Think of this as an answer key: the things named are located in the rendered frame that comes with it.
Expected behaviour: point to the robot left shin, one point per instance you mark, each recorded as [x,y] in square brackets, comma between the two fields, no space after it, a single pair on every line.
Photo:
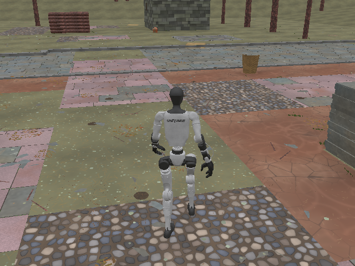
[167,211]

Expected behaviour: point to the left robot hand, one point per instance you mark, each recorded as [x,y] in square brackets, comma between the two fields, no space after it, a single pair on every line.
[158,152]

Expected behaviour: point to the right robot hand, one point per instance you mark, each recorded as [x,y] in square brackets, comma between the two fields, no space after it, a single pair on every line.
[210,166]

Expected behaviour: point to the left robot upper arm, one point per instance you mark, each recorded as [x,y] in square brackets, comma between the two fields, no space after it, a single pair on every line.
[157,125]

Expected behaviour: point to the right robot upper arm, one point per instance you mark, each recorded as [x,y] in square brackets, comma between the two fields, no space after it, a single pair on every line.
[193,116]

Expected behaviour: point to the left robot forearm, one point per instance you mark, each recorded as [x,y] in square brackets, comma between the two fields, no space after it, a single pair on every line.
[154,142]

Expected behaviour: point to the right robot foot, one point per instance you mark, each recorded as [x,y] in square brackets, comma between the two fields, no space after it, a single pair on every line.
[191,210]

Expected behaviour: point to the right robot forearm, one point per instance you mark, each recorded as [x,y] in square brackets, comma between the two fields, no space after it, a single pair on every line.
[203,150]

